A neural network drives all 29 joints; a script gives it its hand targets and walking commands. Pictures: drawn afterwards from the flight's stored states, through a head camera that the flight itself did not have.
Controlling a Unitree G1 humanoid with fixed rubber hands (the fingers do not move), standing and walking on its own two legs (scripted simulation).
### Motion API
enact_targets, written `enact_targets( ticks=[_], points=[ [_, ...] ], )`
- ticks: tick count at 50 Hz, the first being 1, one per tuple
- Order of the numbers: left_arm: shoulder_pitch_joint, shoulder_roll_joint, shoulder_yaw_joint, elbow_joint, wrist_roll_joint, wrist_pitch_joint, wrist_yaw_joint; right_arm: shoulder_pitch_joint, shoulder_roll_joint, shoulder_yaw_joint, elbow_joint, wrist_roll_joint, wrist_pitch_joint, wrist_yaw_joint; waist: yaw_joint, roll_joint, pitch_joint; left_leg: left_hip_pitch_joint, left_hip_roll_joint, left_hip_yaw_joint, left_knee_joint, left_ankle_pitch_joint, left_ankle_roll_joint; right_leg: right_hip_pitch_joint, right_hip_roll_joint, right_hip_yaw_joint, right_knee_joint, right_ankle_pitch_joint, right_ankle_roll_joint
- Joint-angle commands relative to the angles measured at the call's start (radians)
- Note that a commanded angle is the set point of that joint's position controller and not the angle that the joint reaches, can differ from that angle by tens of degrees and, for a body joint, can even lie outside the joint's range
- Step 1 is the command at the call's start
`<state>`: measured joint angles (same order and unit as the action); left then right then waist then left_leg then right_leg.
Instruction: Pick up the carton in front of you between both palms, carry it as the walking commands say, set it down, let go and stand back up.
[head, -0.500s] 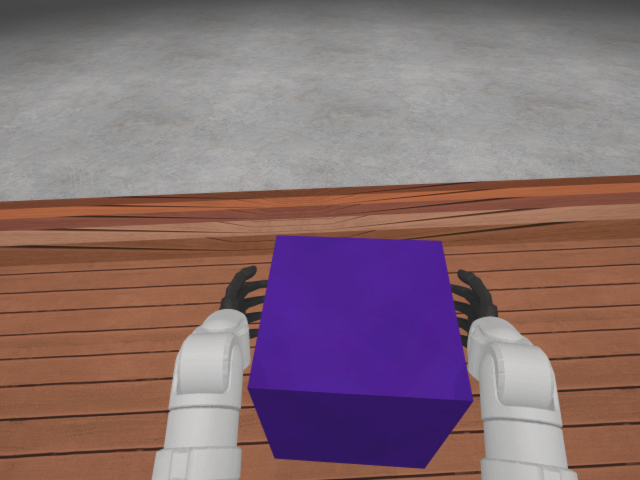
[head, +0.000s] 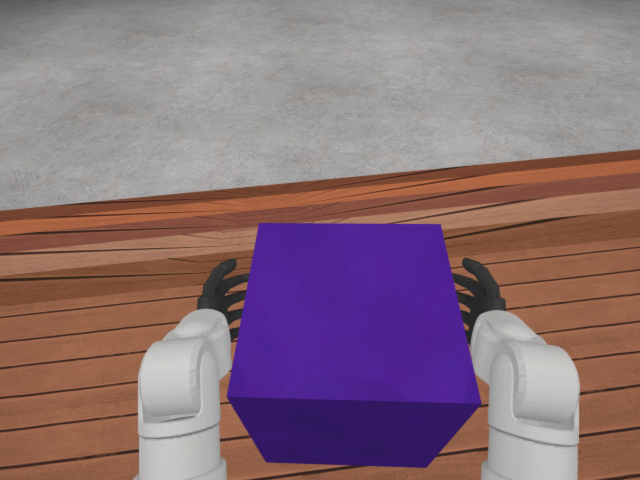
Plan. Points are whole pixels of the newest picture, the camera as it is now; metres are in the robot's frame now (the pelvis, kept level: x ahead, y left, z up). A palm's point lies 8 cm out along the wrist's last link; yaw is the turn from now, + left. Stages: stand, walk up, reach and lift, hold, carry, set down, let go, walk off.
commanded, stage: carry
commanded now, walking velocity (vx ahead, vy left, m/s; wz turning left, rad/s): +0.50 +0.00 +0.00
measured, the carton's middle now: (347, 351) +0.27 -0.01 +0.03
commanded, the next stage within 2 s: none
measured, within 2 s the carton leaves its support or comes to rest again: neither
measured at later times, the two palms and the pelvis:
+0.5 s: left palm (244, 161) +0.61 +0.15 +0.09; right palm (416, 155) +0.61 -0.15 +0.09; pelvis +0.34 +0.01 -0.01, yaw -1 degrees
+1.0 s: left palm (273, 53) +1.00 +0.13 +0.12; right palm (397, 50) +1.01 -0.17 +0.11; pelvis +0.67 -0.02 -0.02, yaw +0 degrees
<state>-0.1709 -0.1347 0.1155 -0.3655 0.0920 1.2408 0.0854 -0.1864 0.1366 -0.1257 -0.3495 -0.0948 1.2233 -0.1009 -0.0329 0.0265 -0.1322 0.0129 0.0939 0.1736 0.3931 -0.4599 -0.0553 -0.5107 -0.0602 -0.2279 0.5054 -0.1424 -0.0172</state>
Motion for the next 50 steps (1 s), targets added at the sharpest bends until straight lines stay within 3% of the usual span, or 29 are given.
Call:
enact_targets(
  ticks=[1,2,3,4,5,6,8,10,14,20,22,23,24,25,26,27,28,30,32,34,39,43,45,46,47,48,49,50],
  points=[
    [-0.400,-0.812,-0.660,0.015,-0.337,0.001,-0.222,-0.453,0.799,0.722,-0.033,0.411,0.032,0.269,0.071,-0.076,-0.230,-0.376,0.033,0.058,0.456,0.421,0.041,0.620,-0.111,0.218,-0.114,-0.222,-0.043],
    [-0.418,-0.809,-0.653,0.036,-0.332,-0.006,-0.224,-0.478,0.820,0.729,-0.051,0.416,0.039,0.270,0.068,-0.340,-0.280,-0.652,-0.090,0.012,0.748,0.033,-0.003,0.790,-0.383,0.702,-0.272,-0.342,-0.181],
    [-0.418,-0.845,-0.664,0.026,-0.347,-0.007,-0.226,-0.482,0.826,0.727,-0.034,0.416,0.036,0.273,0.059,-0.278,-0.257,-0.734,-0.047,-0.126,0.869,-0.020,0.035,0.743,-0.402,0.759,-0.316,-0.228,-0.211],
    [-0.443,-0.882,-0.678,-0.001,-0.359,-0.014,-0.228,-0.495,0.860,0.728,-0.041,0.422,0.027,0.277,0.056,-0.217,-0.252,-0.748,-0.001,-0.155,0.913,0.008,0.063,0.701,-0.365,0.657,-0.284,-0.102,-0.204],
    [-0.466,-0.918,-0.692,-0.028,-0.370,-0.024,-0.231,-0.493,0.888,0.728,-0.048,0.421,0.016,0.278,0.053,-0.109,-0.257,-0.745,0.033,-0.169,0.899,0.056,0.076,0.662,-0.345,0.568,-0.260,-0.021,-0.180],
    [-0.485,-0.948,-0.707,-0.049,-0.380,-0.034,-0.235,-0.480,0.905,0.731,-0.055,0.413,0.003,0.277,0.048,-0.058,-0.250,-0.723,0.057,-0.177,0.837,0.117,0.081,0.611,-0.322,0.485,-0.266,0.031,-0.148],
    [-0.506,-0.958,-0.732,-0.063,-0.399,-0.050,-0.241,-0.473,0.922,0.747,-0.052,0.396,-0.016,0.267,0.047,-0.098,-0.251,-0.662,0.054,-0.148,0.718,0.180,0.080,0.560,-0.282,0.353,-0.293,0.042,-0.111],
    [-0.481,-0.932,-0.743,-0.071,-0.411,-0.053,-0.249,-0.419,0.919,0.742,-0.034,0.372,-0.032,0.255,0.050,-0.122,-0.232,-0.664,0.040,-0.113,0.614,0.208,0.069,0.565,-0.257,0.284,-0.316,0.062,-0.113],
    [-0.442,-0.875,-0.740,-0.067,-0.413,-0.048,-0.262,-0.360,0.888,0.731,-0.023,0.333,-0.037,0.236,0.051,-0.139,-0.161,-0.713,0.010,-0.044,0.372,0.310,0.052,0.616,-0.208,0.174,-0.314,0.214,-0.113],
    [-0.385,-0.838,-0.706,-0.045,-0.377,-0.026,-0.260,-0.365,0.856,0.730,-0.040,0.353,-0.006,0.247,0.058,-0.176,-0.039,-0.609,-0.037,0.059,0.135,0.446,0.081,0.611,-0.174,0.066,-0.298,0.357,-0.084],
    [-0.388,-0.832,-0.703,-0.047,-0.370,-0.022,-0.256,-0.378,0.849,0.731,-0.044,0.367,0.001,0.254,0.052,-0.194,-0.054,-0.485,-0.060,0.089,0.106,0.429,0.098,0.614,-0.171,0.030,-0.206,0.502,-0.065],
    [-0.393,-0.828,-0.703,-0.051,-0.370,-0.019,-0.255,-0.372,0.848,0.728,-0.040,0.370,0.003,0.257,0.038,-0.184,-0.094,-0.347,-0.099,0.129,0.072,0.405,0.100,0.584,-0.148,-0.015,-0.083,0.565,-0.044],
    [-0.396,-0.823,-0.706,-0.058,-0.368,-0.017,-0.253,-0.360,0.841,0.722,-0.029,0.368,0.003,0.260,0.020,-0.142,-0.158,-0.143,-0.119,0.139,0.072,0.343,0.103,0.490,-0.112,-0.037,0.087,0.531,-0.020],
    [-0.409,-0.810,-0.707,-0.060,-0.365,-0.015,-0.253,-0.350,0.840,0.717,-0.029,0.367,0.005,0.263,-0.005,-0.052,-0.231,0.061,0.047,-0.078,0.037,0.213,0.121,0.317,-0.097,-0.011,0.310,0.265,0.006],
    [-0.437,-0.823,-0.722,-0.084,-0.375,-0.006,-0.250,-0.360,0.830,0.706,0.003,0.358,-0.005,0.269,-0.003,0.243,-0.321,0.291,0.323,-0.575,-0.088,0.042,0.283,-0.008,0.034,0.027,0.640,-0.030,0.054],
    [-0.453,-0.823,-0.725,-0.077,-0.372,-0.011,-0.251,-0.352,0.868,0.718,0.011,0.376,-0.010,0.272,0.005,0.253,-0.285,0.273,0.353,-0.695,-0.188,0.222,0.305,-0.150,0.067,0.145,0.797,-0.324,0.036],
    [-0.462,-0.860,-0.736,-0.057,-0.374,-0.022,-0.252,-0.379,0.890,0.727,-0.013,0.390,-0.018,0.274,0.007,0.177,-0.281,0.245,0.329,-0.567,-0.149,0.369,0.287,-0.174,0.009,0.209,0.861,-0.303,0.007],
    [-0.470,-0.914,-0.747,-0.038,-0.377,-0.049,-0.253,-0.426,0.937,0.749,-0.031,0.407,-0.036,0.277,0.013,0.002,-0.262,0.118,0.275,-0.373,-0.109,0.512,0.229,-0.153,-0.059,0.235,0.790,-0.207,-0.020],
    [-0.454,-0.933,-0.751,-0.017,-0.369,-0.072,-0.245,-0.442,0.945,0.763,-0.032,0.416,-0.052,0.280,0.023,0.045,-0.260,0.047,0.231,-0.254,-0.137,0.449,0.185,-0.104,-0.065,0.205,0.681,-0.139,-0.017],
    [-0.432,-0.929,-0.756,0.011,-0.351,-0.091,-0.232,-0.433,0.921,0.767,-0.014,0.420,-0.063,0.286,0.024,0.085,-0.238,0.035,0.198,-0.180,-0.138,0.449,0.188,-0.131,-0.044,0.166,0.605,-0.118,-0.009],
    [-0.543,-0.846,-0.759,0.029,-0.343,-0.103,-0.209,-0.507,0.815,0.751,0.039,0.410,-0.080,0.281,-0.006,0.114,-0.130,0.013,0.157,-0.084,-0.153,0.463,0.210,-0.191,-0.033,0.093,0.324,0.000,0.002],
    [-0.729,-0.737,-0.720,0.069,-0.368,-0.087,-0.186,-0.692,0.712,0.714,0.090,0.419,-0.071,0.249,-0.017,0.126,-0.070,-0.035,0.142,-0.043,-0.121,0.504,0.205,-0.098,0.010,0.048,0.156,0.089,-0.037],
    [-0.803,-0.693,-0.670,0.126,-0.372,-0.071,-0.173,-0.775,0.678,0.683,0.150,0.422,-0.058,0.230,0.002,0.132,-0.060,-0.030,0.160,-0.039,-0.079,0.540,0.191,-0.044,0.019,0.052,0.129,0.081,-0.066],
    [-0.838,-0.676,-0.644,0.163,-0.375,-0.063,-0.169,-0.820,0.671,0.668,0.182,0.425,-0.051,0.221,0.025,0.131,-0.073,-0.026,0.159,-0.025,-0.017,0.625,0.181,0.012,0.031,0.044,0.122,0.055,-0.078],
    [-0.875,-0.664,-0.610,0.212,-0.377,-0.059,-0.167,-0.889,0.671,0.651,0.216,0.429,-0.045,0.214,0.065,0.110,-0.121,-0.042,0.137,0.009,0.113,0.725,0.157,0.147,0.064,0.019,0.093,0.031,-0.080],
    [-0.879,-0.662,-0.582,0.270,-0.385,-0.053,-0.165,-0.916,0.673,0.636,0.256,0.434,-0.035,0.206,0.108,0.030,-0.204,-0.078,0.071,0.056,0.335,0.749,0.123,0.338,0.117,-0.016,0.041,-0.015,-0.068],
    [-0.909,-0.658,-0.554,0.307,-0.390,-0.049,-0.166,-0.967,0.674,0.615,0.290,0.433,-0.029,0.198,0.143,-0.108,-0.274,-0.227,0.034,0.039,0.601,0.528,0.096,0.515,-0.027,0.188,0.006,-0.114,-0.065],
    [-0.971,-0.640,-0.527,0.330,-0.392,-0.045,-0.168,-0.986,0.713,0.600,0.332,0.433,-0.023,0.191,0.090,-0.367,-0.345,-0.546,-0.133,-0.044,0.854,-0.002,0.055,0.707,-0.309,0.742,-0.150,-0.168,-0.194]
  ],
)
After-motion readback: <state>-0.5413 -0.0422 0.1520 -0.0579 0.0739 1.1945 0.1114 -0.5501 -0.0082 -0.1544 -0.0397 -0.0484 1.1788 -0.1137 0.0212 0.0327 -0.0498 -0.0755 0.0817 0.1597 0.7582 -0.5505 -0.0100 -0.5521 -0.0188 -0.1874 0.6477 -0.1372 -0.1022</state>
